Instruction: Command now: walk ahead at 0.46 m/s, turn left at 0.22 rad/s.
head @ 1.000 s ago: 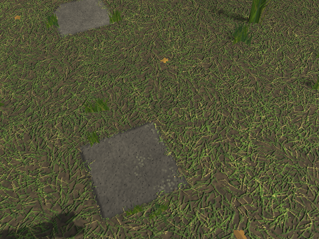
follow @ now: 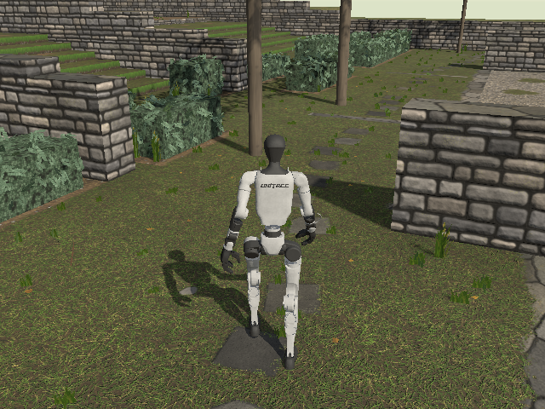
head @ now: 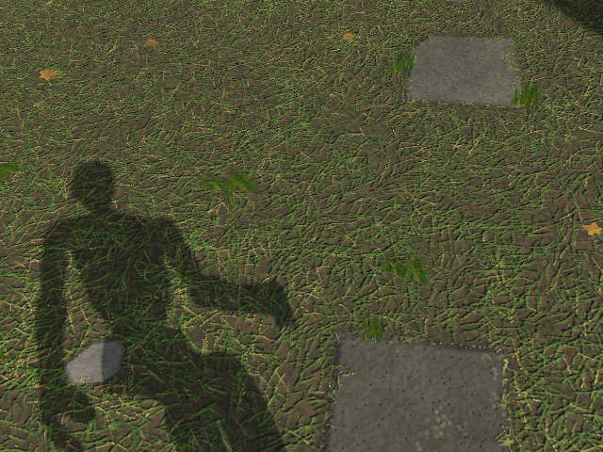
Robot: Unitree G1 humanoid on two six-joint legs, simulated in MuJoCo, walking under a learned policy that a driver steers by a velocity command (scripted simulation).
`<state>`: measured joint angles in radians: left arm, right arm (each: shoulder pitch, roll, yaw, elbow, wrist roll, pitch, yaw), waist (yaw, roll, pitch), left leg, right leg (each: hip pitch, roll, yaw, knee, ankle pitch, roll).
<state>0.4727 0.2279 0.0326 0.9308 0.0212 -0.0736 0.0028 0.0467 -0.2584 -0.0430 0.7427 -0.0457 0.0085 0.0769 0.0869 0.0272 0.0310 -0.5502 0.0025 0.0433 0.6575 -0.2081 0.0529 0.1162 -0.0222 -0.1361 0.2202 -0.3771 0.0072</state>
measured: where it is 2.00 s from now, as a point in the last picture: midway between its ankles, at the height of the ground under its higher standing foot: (396, 329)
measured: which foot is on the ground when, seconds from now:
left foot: up 0.00-0.02, down 0.04-0.56, up 0.58-1.00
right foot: down 0.00-0.06, up 0.08-0.54, down 0.56-1.00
